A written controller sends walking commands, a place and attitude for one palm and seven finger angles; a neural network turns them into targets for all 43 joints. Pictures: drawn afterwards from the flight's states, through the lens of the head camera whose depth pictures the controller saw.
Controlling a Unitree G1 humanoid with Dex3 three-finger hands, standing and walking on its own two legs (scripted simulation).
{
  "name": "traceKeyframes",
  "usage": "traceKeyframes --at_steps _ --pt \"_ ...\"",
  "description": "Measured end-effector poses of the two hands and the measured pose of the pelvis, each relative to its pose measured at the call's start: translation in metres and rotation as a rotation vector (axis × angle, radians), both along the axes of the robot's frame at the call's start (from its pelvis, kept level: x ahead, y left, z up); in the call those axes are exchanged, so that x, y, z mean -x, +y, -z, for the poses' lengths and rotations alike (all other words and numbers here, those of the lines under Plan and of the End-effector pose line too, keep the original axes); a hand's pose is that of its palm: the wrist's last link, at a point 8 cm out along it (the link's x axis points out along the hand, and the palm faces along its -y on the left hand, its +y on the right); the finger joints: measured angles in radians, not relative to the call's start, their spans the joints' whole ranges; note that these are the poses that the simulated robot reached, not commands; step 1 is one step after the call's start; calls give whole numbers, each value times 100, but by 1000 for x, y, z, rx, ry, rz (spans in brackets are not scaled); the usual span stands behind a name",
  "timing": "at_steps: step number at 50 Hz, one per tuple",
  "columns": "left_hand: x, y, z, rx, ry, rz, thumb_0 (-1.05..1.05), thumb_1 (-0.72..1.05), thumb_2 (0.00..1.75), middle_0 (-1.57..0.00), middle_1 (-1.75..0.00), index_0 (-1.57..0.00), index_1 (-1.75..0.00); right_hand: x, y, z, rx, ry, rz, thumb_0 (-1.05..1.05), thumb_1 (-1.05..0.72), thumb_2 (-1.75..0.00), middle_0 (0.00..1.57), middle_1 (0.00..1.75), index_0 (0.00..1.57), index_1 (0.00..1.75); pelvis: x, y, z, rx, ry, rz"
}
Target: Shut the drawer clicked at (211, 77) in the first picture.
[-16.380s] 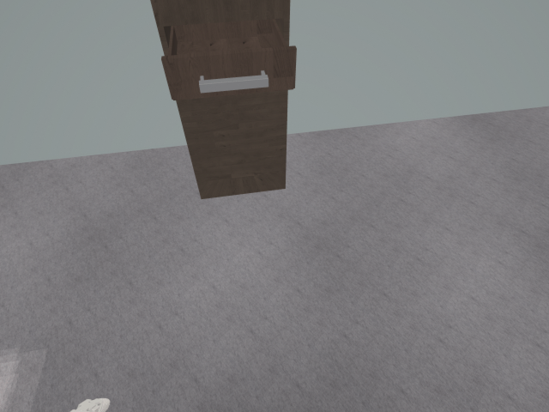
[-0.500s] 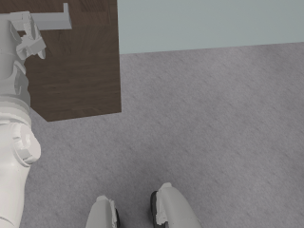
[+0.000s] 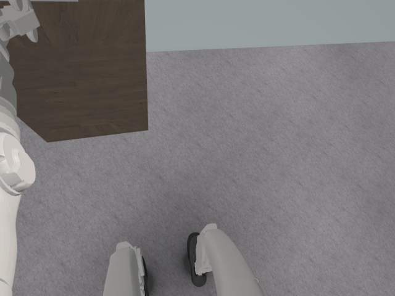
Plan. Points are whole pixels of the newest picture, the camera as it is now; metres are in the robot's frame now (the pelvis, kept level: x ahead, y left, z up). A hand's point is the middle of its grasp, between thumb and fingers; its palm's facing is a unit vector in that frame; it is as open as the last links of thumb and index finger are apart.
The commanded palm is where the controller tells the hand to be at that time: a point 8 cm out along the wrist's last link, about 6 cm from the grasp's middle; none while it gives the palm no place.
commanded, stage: pull the fist back off the drawer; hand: left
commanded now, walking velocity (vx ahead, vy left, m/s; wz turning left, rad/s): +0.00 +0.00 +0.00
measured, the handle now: out of the picture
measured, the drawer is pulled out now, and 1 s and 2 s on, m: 0.00 0.00 0.00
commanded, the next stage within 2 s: draw the hand back to the body in 0.42 s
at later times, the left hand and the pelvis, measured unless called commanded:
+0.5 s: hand (33, 21) +0.58 +0.19 +0.09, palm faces +0.07 -1.00 -0.03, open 3.3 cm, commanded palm +0.55 +0.22 +0.09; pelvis +0.04 +0.01 +0.03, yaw -2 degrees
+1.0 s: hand out of the picture +0.44 +0.21 +0.16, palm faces +0.06 -1.00 -0.03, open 3.3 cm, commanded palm +0.40 +0.25 +0.17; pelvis +0.08 +0.00 +0.08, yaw +0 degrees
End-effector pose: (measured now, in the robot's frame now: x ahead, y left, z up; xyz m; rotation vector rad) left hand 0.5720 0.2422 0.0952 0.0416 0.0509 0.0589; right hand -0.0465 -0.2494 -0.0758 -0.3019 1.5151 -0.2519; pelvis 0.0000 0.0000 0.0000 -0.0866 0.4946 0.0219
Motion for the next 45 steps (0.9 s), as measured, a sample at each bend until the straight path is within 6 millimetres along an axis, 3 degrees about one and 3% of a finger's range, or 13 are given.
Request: traceKeyframes --at_steps 7,13,29,32,38,45 --pt "2 -5 1 3 -2 0 2 78 97 -140 -160 -140 -160 1 5 0 -21 -7 17 0 -90 -90 20 30 21 29 -1 1 -2 -4 -11 12" --pt "4 -10 2 11 -5 2 2 85 94 -140 -160 -140 -160 -10 8 -3 -38 -27 34 0 -90 -90 20 30 21 29 -10 3 -10 -11 -25 27" --pt "17 -1 4 17 -25 -4 2 90 90 -140 -160 -140 -160 -83 1 -13 -46 -96 27 0 -90 -90 20 30 21 29 -52 6 -31 -25 -67 43" --pt "29 1 -5 5 -53 9 2 90 90 -140 -160 -140 -160 -101 0 -18 -54 -134 41 1 -90 -90 20 30 21 29 -61 7 -39 -27 -83 50" --pt "73 5 -21 11 -41 14 2 90 90 -140 -160 -140 -160 -148 3 -32 -89 -264 29 1 -90 -90 20 30 20 29 -78 6 -58 -33 -149 53" --pt "124 17 -45 4 -67 -16 2 90 90 -140 -160 -140 -160 -209 4 -46 -100 -448 -54 1 -90 -90 20 30 20 29 -83 4 -70 -41 -238 28"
